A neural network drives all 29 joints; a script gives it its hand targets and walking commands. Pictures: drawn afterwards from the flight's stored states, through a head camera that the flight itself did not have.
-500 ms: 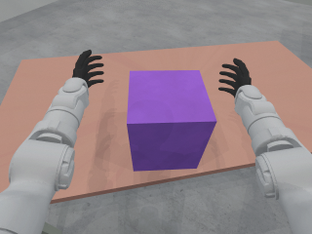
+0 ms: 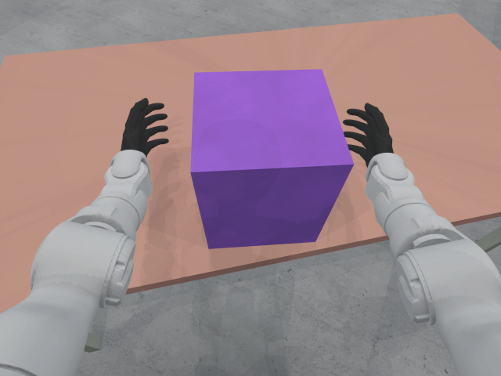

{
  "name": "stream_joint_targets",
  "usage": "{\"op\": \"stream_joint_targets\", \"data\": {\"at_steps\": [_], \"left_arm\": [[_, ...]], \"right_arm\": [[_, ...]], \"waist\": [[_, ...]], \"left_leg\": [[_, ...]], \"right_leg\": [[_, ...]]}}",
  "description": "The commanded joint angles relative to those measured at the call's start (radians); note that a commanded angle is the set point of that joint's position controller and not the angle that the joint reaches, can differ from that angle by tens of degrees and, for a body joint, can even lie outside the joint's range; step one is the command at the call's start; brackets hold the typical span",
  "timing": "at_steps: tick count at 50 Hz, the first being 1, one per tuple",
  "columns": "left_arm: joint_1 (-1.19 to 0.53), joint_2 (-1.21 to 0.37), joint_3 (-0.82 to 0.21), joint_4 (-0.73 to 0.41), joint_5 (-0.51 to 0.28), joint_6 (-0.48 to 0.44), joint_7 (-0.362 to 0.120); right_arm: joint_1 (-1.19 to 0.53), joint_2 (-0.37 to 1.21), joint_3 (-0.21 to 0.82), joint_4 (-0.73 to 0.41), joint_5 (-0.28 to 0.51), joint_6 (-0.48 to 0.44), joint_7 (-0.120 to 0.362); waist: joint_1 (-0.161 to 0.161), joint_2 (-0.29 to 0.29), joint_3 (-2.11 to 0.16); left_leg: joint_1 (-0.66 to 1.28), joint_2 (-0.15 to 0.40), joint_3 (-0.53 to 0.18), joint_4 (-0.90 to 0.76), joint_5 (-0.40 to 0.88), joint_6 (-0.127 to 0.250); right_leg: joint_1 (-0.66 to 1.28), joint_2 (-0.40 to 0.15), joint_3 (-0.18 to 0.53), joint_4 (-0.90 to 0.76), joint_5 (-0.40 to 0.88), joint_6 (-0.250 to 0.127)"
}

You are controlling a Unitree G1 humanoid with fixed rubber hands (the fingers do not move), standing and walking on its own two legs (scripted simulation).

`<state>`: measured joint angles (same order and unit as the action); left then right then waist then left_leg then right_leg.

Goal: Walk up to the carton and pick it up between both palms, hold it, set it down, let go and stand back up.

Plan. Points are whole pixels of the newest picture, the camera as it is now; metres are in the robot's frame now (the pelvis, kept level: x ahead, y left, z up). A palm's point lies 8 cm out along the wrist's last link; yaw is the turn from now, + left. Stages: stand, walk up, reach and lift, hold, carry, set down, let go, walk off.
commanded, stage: reach and lift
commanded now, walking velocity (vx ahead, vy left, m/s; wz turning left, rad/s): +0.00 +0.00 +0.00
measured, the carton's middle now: (261, 165) +0.47 -0.01 +0.02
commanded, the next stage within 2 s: none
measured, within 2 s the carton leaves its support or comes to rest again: neither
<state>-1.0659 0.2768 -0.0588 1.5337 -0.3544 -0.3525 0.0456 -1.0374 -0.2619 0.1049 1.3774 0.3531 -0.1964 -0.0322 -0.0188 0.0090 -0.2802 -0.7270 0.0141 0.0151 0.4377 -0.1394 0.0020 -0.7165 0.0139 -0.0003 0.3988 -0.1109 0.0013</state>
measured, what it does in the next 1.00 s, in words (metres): stands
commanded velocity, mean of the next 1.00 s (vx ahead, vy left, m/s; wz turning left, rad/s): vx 0.00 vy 0.00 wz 0.00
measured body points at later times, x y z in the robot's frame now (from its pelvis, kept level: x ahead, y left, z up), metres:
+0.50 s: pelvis +0.02 +0.00 +0.01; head +0.10 +0.00 +0.46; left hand +0.49 +0.16 +0.10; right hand +0.48 -0.15 +0.09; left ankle +0.01 +0.12 -0.73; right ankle +0.02 -0.12 -0.73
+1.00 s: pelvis +0.05 -0.01 +0.02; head +0.11 +0.00 +0.47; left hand +0.47 +0.16 +0.09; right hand +0.47 -0.14 +0.09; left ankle +0.01 +0.12 -0.73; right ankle +0.02 -0.12 -0.73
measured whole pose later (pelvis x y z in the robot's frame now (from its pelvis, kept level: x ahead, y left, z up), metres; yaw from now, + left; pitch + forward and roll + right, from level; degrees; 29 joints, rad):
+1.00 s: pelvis +0.05 -0.01 +0.02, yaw +5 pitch +10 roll +0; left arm -0.78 -0.08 0.58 0.85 0.43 -0.09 -0.06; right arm -0.70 0.13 -0.58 0.76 -0.46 -0.11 -0.02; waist -0.05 -0.01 -0.05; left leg -0.25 0.00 -0.07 0.16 -0.09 -0.01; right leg -0.20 0.00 -0.09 0.11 -0.09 -0.01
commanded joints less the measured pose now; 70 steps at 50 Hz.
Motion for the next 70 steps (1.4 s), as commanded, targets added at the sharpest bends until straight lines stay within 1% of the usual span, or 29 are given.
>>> {"op": "stream_joint_targets", "data": {"at_steps": [1, 5, 7, 10, 12, 15, 18, 21, 23, 25, 27, 29, 30, 31, 33, 35, 39, 41, 42, 43, 46, 47, 52, 58, 62, 63, 67, 68, 70], "left_arm": [[-0.43, 0.106, 0.039, -0.199, 0.046, -0.094, 0.002], [-0.446, 0.076, 0.089, -0.314, 0.109, -0.07, 0.017], [-0.429, 0.066, 0.123, -0.335, 0.149, -0.043, 0.02], [-0.419, 0.044, 0.179, -0.372, 0.212, -0.014, 0.025], [-0.399, 0.015, 0.211, -0.375, 0.26, 0.008, 0.028], [-0.335, -0.026, 0.274, -0.361, 0.34, 0.044, 0.025], [-0.287, -0.071, 0.343, -0.356, 0.418, 0.068, 0.019], [-0.249, -0.104, 0.425, -0.381, 0.51, 0.085, 0.014], [-0.243, -0.144, 0.471, -0.42, 0.568, 0.092, 0.007], [-0.239, -0.225, 0.519, -0.466, 0.641, 0.098, -0.009], [-0.231, -0.339, 0.558, -0.507, 0.723, 0.11, -0.044], [-0.218, -0.494, 0.553, -0.531, 0.797, 0.136, -0.096], [-0.21, -0.552, 0.529, -0.545, 0.813, 0.151, -0.117], [-0.201, -0.592, 0.503, -0.567, 0.813, 0.166, -0.131], [-0.174, -0.625, 0.465, -0.595, 0.805, 0.195, -0.144], [-0.162, -0.634, 0.442, -0.618, 0.79, 0.215, -0.152], [-0.133, -0.631, 0.449, -0.64, 0.783, 0.227, -0.174], [-0.122, -0.632, 0.446, -0.655, 0.78, 0.227, -0.182], [-0.111, -0.632, 0.45, -0.666, 0.788, 0.23, -0.184], [-0.109, -0.635, 0.452, -0.675, 0.79, 0.231, -0.184], [-0.1, -0.657, 0.445, -0.701, 0.802, 0.238, -0.184], [-0.086, -0.668, 0.441, -0.704, 0.81, 0.241, -0.182], [-0.061, -0.697, 0.42, -0.735, 0.822, 0.261, -0.174], [-0.045, -0.712, 0.401, -0.758, 0.813, 0.274, -0.166], [-0.033, -0.721, 0.399, -0.751, 0.812, 0.279, -0.17], [-0.036, -0.722, 0.396, -0.758, 0.811, 0.279, -0.172], [-0.046, -0.724, 0.38, -0.767, 0.804, 0.278, -0.174], [-0.042, -0.726, 0.378, -0.764, 0.803, 0.278, -0.175], [-0.044, -0.724, 0.384, -0.758, 0.805, 0.281, -0.177]], "right_arm": [[-0.433, -0.072, -0.07, -0.212, -0.058, -0.075, -0.001], [-0.437, -0.08, -0.141, -0.283, -0.125, -0.07, -0.008], [-0.426, -0.076, -0.166, -0.314, -0.16, -0.063, -0.021], [-0.429, -0.06, -0.216, -0.348, -0.219, -0.054, -0.041], [-0.407, -0.025, -0.24, -0.339, -0.256, -0.042, -0.049], [-0.359, 0.014, -0.286, -0.331, -0.314, -0.022, -0.063], [-0.32, 0.085, -0.326, -0.325, -0.368, 0.001, -0.067], [-0.278, 0.141, -0.399, -0.349, -0.453, 0.019, -0.071], [-0.269, 0.204, -0.438, -0.399, -0.515, 0.025, -0.066], [-0.255, 0.303, -0.488, -0.446, -0.597, 0.03, -0.047], [-0.229, 0.439, -0.537, -0.477, -0.709, 0.036, -0.012], [-0.21, 0.6, -0.555, -0.507, -0.819, 0.051, 0.042], [-0.184, 0.661, -0.548, -0.517, -0.863, 0.057, 0.067], [-0.162, 0.696, -0.539, -0.532, -0.888, 0.061, 0.082], [-0.128, 0.728, -0.509, -0.558, -0.888, 0.066, 0.094], [-0.115, 0.74, -0.477, -0.586, -0.868, 0.066, 0.093], [-0.096, 0.752, -0.441, -0.62, -0.847, 0.057, 0.082], [-0.094, 0.758, -0.425, -0.633, -0.835, 0.049, 0.079], [-0.079, 0.757, -0.425, -0.625, -0.833, 0.048, 0.078], [-0.076, 0.757, -0.427, -0.626, -0.829, 0.045, 0.077], [-0.071, 0.756, -0.431, -0.63, -0.833, 0.036, 0.077], [-0.065, 0.754, -0.433, -0.627, -0.831, 0.034, 0.079], [-0.047, 0.744, -0.442, -0.628, -0.823, 0.027, 0.09], [-0.029, 0.735, -0.435, -0.629, -0.812, 0.036, 0.102], [-0.028, 0.737, -0.418, -0.645, -0.813, 0.04, 0.104], [-0.028, 0.741, -0.414, -0.648, -0.809, 0.039, 0.103], [-0.026, 0.745, -0.41, -0.644, -0.807, 0.036, 0.103], [-0.028, 0.746, -0.407, -0.647, -0.805, 0.033, 0.102], [-0.027, 0.747, -0.411, -0.642, -0.807, 0.036, 0.101]], "waist": [[0.001, 0.004, -0.652], [0.012, 0.061, -0.764], [0.017, 0.051, -0.784], [0.02, 0.032, -0.766], [0.019, 0.021, -0.715], [0.014, 0.01, -0.624], [0.019, -0.01, -0.5], [0.023, -0.01, -0.402], [0.027, -0.011, -0.383], [0.025, 0.0, -0.371], [0.021, 0.018, -0.356], [0.012, 0.038, -0.302], [0.003, 0.039, -0.307], [-0.006, 0.034, -0.319], [-0.014, 0.025, -0.323], [-0.015, 0.004, -0.317], [-0.014, -0.046, -0.243], [-0.014, -0.049, -0.217], [-0.01, -0.044, -0.207], [-0.013, -0.038, -0.204], [-0.015, -0.022, -0.199], [-0.013, -0.006, -0.198], [-0.011, 0.024, -0.189], [-0.008, 0.022, -0.182], [-0.006, 0.007, -0.176], [-0.01, 0.004, -0.179], [-0.012, 0.011, -0.179], [-0.018, 0.009, -0.178], [-0.015, 0.013, -0.166]], "left_leg": [[0.266, -0.011, 0.014, 0.002, 0.286, -0.038], [0.454, -0.01, 0.008, 0.025, 0.403, -0.071], [0.485, -0.012, 0.011, 0.023, 0.436, -0.073], [0.476, -0.018, 0.013, 0.004, 0.431, -0.069], [0.49, -0.019, 0.01, -0.016, 0.418, -0.066], [0.506, -0.023, 0.008, -0.036, 0.44, -0.066], [0.488, -0.028, 0.003, -0.068, 0.406, -0.056], [0.484, -0.037, -0.001, -0.105, 0.39, -0.051], [0.488, -0.046, 0.001, -0.124, 0.38, -0.043], [0.5, -0.052, -0.001, -0.143, 0.376, -0.038], [0.518, -0.056, -0.009, -0.162, 0.393, -0.039], [0.535, -0.053, -0.024, -0.189, 0.367, -0.045], [0.554, -0.049, -0.028, -0.198, 0.372, -0.044], [0.573, -0.045, -0.032, -0.206, 0.371, -0.044], [0.586, -0.039, -0.031, -0.209, 0.379, -0.037], [0.542, -0.042, -0.033, -0.218, 0.372, -0.024], [0.42, -0.05, -0.029, -0.262, 0.315, 0.012], [0.391, -0.053, -0.03, -0.269, 0.311, 0.022], [0.387, -0.054, -0.032, -0.274, 0.313, 0.022], [0.397, -0.055, -0.03, -0.273, 0.317, 0.021], [0.445, -0.055, -0.034, -0.268, 0.335, 0.01], [0.469, -0.054, -0.035, -0.264, 0.355, 0.002], [0.581, -0.046, -0.039, -0.243, 0.391, -0.029], [0.634, -0.039, -0.044, -0.229, 0.401, -0.043], [0.623, -0.039, -0.042, -0.228, 0.395, -0.038], [0.62, -0.039, -0.041, -0.23, 0.39, -0.036], [0.579, -0.041, -0.042, -0.233, 0.373, -0.032], [0.581, -0.042, -0.042, -0.229, 0.378, -0.031], [0.566, -0.043, -0.042, -0.232, 0.365, -0.026]], "right_leg": [[0.354, -0.018, -0.001, 0.019, 0.312, 0.045], [0.238, 0.009, -0.023, -0.032, 0.313, 0.02], [0.259, 0.016, -0.031, -0.047, 0.341, 0.016], [0.312, 0.023, -0.038, -0.064, 0.356, 0.014], [0.335, 0.026, -0.042, -0.084, 0.343, 0.011], [0.391, 0.028, -0.042, -0.113, 0.374, 0.007], [0.447, 0.027, -0.038, -0.135, 0.359, 0.005], [0.494, 0.031, -0.037, -0.152, 0.362, 0.006], [0.524, 0.034, -0.04, -0.159, 0.368, 0.012], [0.562, 0.033, -0.05, -0.167, 0.383, 0.015], [0.614, 0.036, -0.065, -0.182, 0.413, 0.016], [0.665, 0.028, -0.083, -0.201, 0.408, 0.016], [0.694, 0.025, -0.091, -0.205, 0.424, 0.02], [0.715, 0.024, -0.094, -0.205, 0.44, 0.022], [0.762, 0.018, -0.092, -0.197, 0.484, 0.028], [0.832, 0.011, -0.086, -0.176, 0.542, 0.038], [0.962, -0.008, -0.073, -0.133, 0.644, 0.064], [0.998, -0.015, -0.066, -0.117, 0.693, 0.072], [1.008, -0.013, -0.066, -0.115, 0.7, 0.072], [1.011, -0.014, -0.065, -0.113, 0.71, 0.072], [0.977, -0.006, -0.077, -0.125, 0.692, 0.071], [0.954, -0.003, -0.08, -0.13, 0.683, 0.069], [0.86, 0.013, -0.101, -0.173, 0.592, 0.055], [0.808, 0.022, -0.108, -0.198, 0.516, 0.04], [0.814, 0.019, -0.109, -0.199, 0.518, 0.044], [0.822, 0.019, -0.106, -0.198, 0.523, 0.043], [0.834, 0.013, -0.105, -0.189, 0.527, 0.041], [0.84, 0.013, -0.104, -0.187, 0.537, 0.042], [0.847, 0.011, -0.101, -0.186, 0.531, 0.042]]}}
